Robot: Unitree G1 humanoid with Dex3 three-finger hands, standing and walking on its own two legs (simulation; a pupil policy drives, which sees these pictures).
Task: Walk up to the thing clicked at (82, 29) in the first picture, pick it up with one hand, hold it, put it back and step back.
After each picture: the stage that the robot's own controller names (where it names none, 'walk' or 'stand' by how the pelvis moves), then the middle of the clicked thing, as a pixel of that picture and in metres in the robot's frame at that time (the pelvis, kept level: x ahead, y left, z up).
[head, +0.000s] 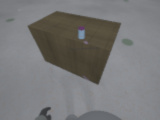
stand; (81, 32) +0.84 +0.13 +0.03
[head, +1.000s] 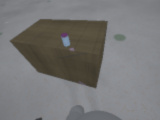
walk; (65, 39) +0.71 +0.29 +0.04
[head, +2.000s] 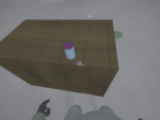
rise first; (69, 51) +0.48 +0.18 +0.07
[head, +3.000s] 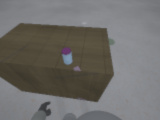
stand; (67, 56) +0.46 +0.19 +0.05
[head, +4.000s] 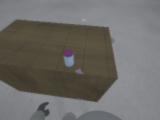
stand; (68, 58) +0.43 +0.17 +0.05
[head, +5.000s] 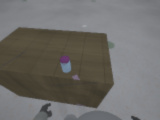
stand; (65, 64) +0.40 +0.20 +0.03
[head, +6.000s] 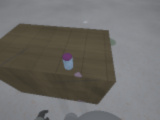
stand; (68, 61) +0.42 +0.18 +0.03
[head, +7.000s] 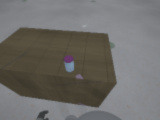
stand; (69, 63) +0.41 +0.17 +0.03
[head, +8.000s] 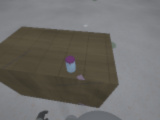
stand; (70, 64) +0.41 +0.16 +0.03
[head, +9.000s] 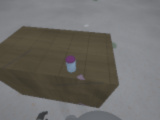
stand; (71, 64) +0.41 +0.16 +0.03
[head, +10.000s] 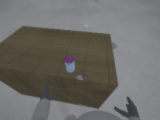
rise first; (70, 64) +0.40 +0.17 +0.03
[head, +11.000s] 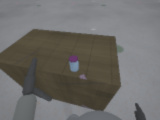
go down; (74, 63) +0.42 +0.17 +0.03
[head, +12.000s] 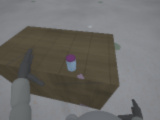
go down; (71, 63) +0.42 +0.16 +0.04
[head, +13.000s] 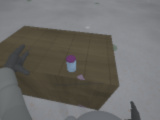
go down; (71, 63) +0.42 +0.15 +0.04
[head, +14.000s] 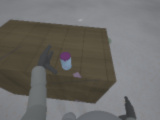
close in; (66, 61) +0.41 +0.17 +0.05
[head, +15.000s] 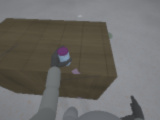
close; (64, 57) +0.42 +0.17 +0.08
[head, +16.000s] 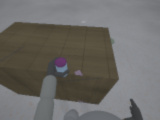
lift; (61, 67) +0.34 +0.19 +0.08
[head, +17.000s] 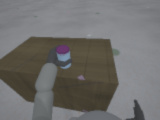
lift; (64, 57) +0.32 +0.16 +0.23
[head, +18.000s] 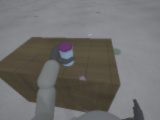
hold; (66, 54) +0.33 +0.15 +0.24
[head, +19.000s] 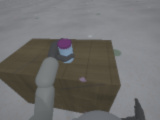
hold; (66, 51) +0.32 +0.15 +0.27
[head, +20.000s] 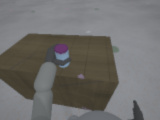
crouch; (62, 56) +0.33 +0.17 +0.22
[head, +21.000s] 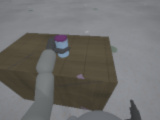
crouch; (62, 46) +0.39 +0.19 +0.24
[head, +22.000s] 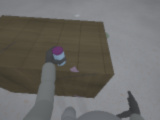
lower; (59, 56) +0.43 +0.20 +0.07
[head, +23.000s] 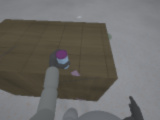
lower; (63, 59) +0.40 +0.18 +0.08
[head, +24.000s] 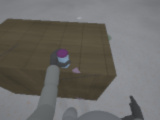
lower; (63, 59) +0.41 +0.18 +0.08
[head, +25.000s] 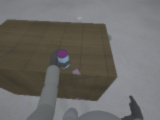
lower; (63, 59) +0.41 +0.18 +0.08
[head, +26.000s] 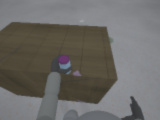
loosen; (65, 65) +0.37 +0.17 +0.07
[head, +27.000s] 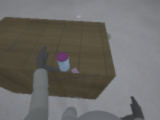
withdraw; (63, 62) +0.38 +0.17 +0.07
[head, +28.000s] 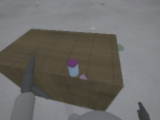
sink last; (73, 68) +0.37 +0.16 +0.06
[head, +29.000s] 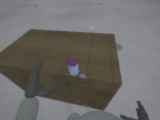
stand; (73, 67) +0.38 +0.16 +0.05
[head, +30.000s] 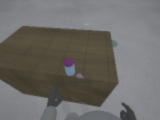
stand; (69, 67) +0.37 +0.16 +0.04
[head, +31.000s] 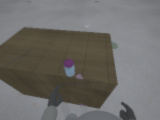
stand; (69, 68) +0.37 +0.17 +0.04
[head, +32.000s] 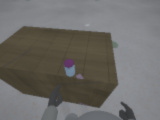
stand; (69, 68) +0.37 +0.17 +0.04
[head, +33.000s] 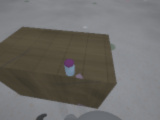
walk; (69, 67) +0.38 +0.16 +0.04
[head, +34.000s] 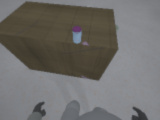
walk; (77, 35) +0.62 +0.15 +0.06
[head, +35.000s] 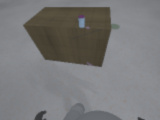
stand; (81, 21) +0.98 +0.18 +0.05
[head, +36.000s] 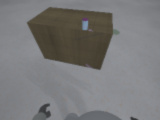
stand; (85, 24) +1.01 +0.12 +0.04
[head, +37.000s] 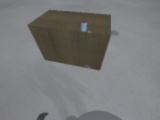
stand; (84, 25) +1.02 +0.12 +0.03
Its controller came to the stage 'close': yes
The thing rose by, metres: 0.22
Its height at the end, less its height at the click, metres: +0.00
